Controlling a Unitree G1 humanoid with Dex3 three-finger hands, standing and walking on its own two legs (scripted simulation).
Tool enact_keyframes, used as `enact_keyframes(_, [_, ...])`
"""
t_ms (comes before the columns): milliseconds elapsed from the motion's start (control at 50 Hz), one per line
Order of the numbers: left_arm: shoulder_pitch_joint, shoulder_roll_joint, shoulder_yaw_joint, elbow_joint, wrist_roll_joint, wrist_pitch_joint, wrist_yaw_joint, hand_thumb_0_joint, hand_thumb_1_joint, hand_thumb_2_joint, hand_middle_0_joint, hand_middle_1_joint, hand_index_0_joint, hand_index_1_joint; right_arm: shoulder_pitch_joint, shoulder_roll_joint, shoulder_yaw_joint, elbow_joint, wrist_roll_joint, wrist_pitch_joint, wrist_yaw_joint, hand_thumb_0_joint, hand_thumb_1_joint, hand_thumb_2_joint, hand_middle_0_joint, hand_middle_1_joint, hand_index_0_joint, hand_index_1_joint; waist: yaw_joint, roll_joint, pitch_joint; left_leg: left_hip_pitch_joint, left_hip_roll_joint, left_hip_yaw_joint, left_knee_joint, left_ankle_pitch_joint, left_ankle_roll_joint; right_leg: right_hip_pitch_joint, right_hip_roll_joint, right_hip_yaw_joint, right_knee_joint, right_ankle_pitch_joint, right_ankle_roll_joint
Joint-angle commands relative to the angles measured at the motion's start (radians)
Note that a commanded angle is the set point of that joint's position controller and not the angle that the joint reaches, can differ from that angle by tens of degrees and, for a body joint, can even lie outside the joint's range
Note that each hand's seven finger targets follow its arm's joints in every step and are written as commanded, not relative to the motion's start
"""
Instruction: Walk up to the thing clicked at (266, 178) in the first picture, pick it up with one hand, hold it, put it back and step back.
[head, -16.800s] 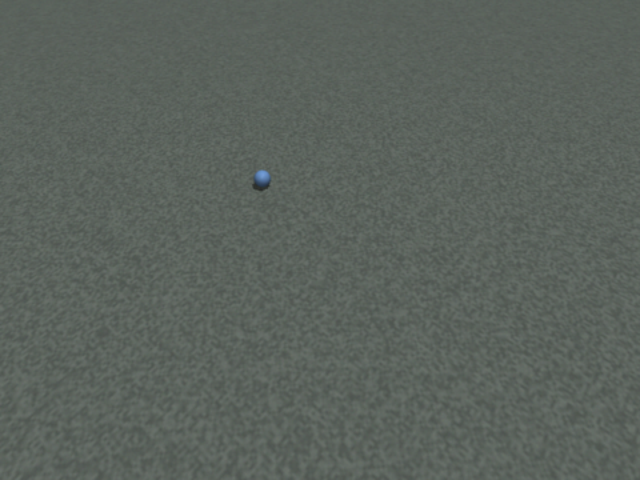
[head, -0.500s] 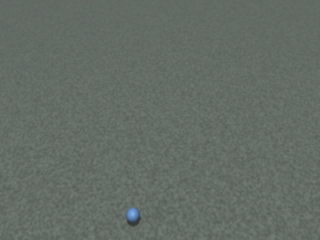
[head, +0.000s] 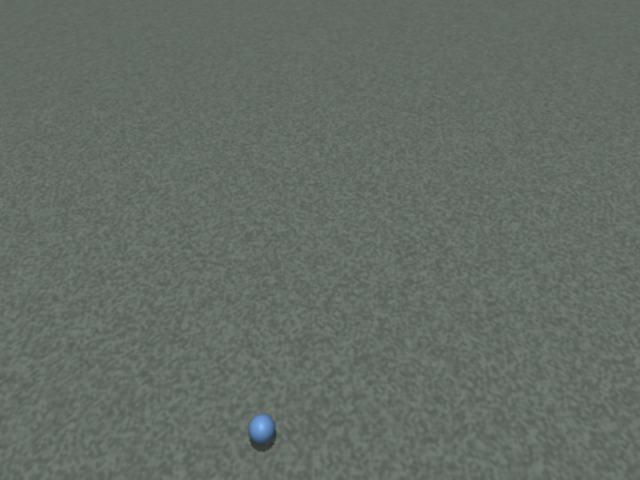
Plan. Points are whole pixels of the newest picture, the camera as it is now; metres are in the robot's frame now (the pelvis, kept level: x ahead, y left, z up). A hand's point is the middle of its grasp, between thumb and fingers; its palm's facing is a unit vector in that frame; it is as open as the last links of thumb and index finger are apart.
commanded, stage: stand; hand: left
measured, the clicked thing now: (261, 428) +0.42 +0.19 -0.74
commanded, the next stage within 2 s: rise first in 1.72 s
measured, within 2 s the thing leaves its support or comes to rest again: neither
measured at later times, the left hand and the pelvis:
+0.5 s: hand out of the picture +0.06 +0.25 -0.16, palm faces -0.04 -0.94 -0.34, open 7.4 cm; pelvis -0.01 +0.00 +0.00, yaw +0 degrees
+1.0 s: hand out of the picture +0.07 +0.25 -0.16, palm faces -0.04 -0.94 -0.34, open 7.4 cm; pelvis +0.00 +0.00 +0.00, yaw +0 degrees
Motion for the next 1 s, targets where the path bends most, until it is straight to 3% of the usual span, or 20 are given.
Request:
enact_keyframes(0, [-0.030,0.219,0.039,-0.051,-0.003,-0.013,0.016,0.000,0.900,0.900,-0.200,-0.300,-0.200,-0.300,-0.034,-0.208,-0.043,-0.053,0.001,-0.019,-0.015,0.000,-0.900,-0.900,0.200,0.300,0.200,0.300,0.004,0.000,-0.059,0.011,0.102,-0.066,-0.058,0.111,0.039,-0.020,-0.094,0.064,-0.055,0.056,-0.040])
enact_keyframes(80, [-0.032,0.222,0.040,-0.051,-0.002,-0.015,0.015,0.000,0.900,0.900,-0.200,-0.300,-0.200,-0.300,-0.022,-0.205,-0.043,-0.050,-0.001,-0.020,-0.013,0.000,-0.900,-0.900,0.200,0.300,0.200,0.300,0.001,-0.013,-0.056,0.000,0.098,-0.065,-0.061,0.076,0.039,-0.023,-0.096,0.072,-0.061,0.030,-0.041])
enact_keyframes(280, [-0.027,0.223,0.038,-0.059,-0.005,-0.017,0.015,0.000,0.900,0.900,-0.200,-0.300,-0.200,-0.300,-0.009,-0.210,-0.043,-0.047,0.000,-0.020,-0.013,0.000,-0.900,-0.900,0.200,0.300,0.200,0.300,0.001,-0.008,-0.081,0.013,0.102,-0.064,-0.045,0.117,0.041,-0.013,-0.101,0.079,-0.056,0.075,-0.045])
enact_keyframes(360, [-0.017,0.227,0.036,-0.053,-0.005,-0.015,0.014,0.000,0.900,0.900,-0.200,-0.300,-0.200,-0.300,-0.008,-0.204,-0.043,-0.044,-0.001,-0.017,-0.012,0.000,-0.900,-0.900,0.200,0.300,0.200,0.300,0.000,-0.018,-0.061,0.012,0.098,-0.065,-0.052,0.061,0.038,-0.041,-0.096,0.081,-0.065,0.016,-0.045])
enact_keyframes(540, [-0.003,0.224,0.037,-0.055,-0.006,-0.016,0.016,0.000,0.900,0.900,-0.200,-0.300,-0.200,-0.301,0.000,-0.207,-0.041,-0.048,-0.001,-0.021,-0.014,0.000,-0.900,-0.900,0.200,0.300,0.200,0.300,0.006,0.005,-0.088,0.021,0.105,-0.061,-0.037,0.155,0.043,-0.010,-0.100,0.078,-0.044,0.110,-0.044])
enact_keyframes(760, [-0.009,0.226,0.037,-0.056,-0.004,-0.017,0.017,0.000,0.900,0.900,-0.200,-0.300,-0.200,-0.301,0.001,-0.205,-0.039,-0.053,0.002,-0.019,-0.016,0.000,-0.900,-0.900,0.200,0.300,0.200,0.300,0.004,-0.008,-0.084,0.026,0.107,-0.060,-0.032,0.166,0.041,-0.008,-0.100,0.075,-0.044,0.124,-0.041])
enact_keyframes(880, [-0.017,0.226,0.038,-0.056,-0.004,-0.013,0.014,0.000,0.900,0.900,-0.200,-0.300,-0.200,-0.301,0.005,-0.207,-0.038,-0.051,-0.001,-0.018,-0.015,0.000,-0.900,-0.900,0.200,0.300,0.200,0.300,-0.001,0.001,-0.046,-0.004,0.099,-0.062,-0.063,0.049,0.039,-0.035,-0.094,0.078,-0.060,0.029,-0.040])
enact_keyframes(980, [-0.003,0.221,0.035,-0.058,-0.003,-0.019,0.015,0.000,0.900,0.900,-0.200,-0.300,-0.200,-0.301,-0.009,-0.207,-0.042,-0.054,0.001,-0.021,-0.014,0.000,-0.900,-0.900,0.200,0.300,0.200,0.300,0.007,-0.011,-0.086,0.033,0.109,-0.062,-0.034,0.169,0.041,-0.014,-0.101,0.077,-0.049,0.121,-0.041])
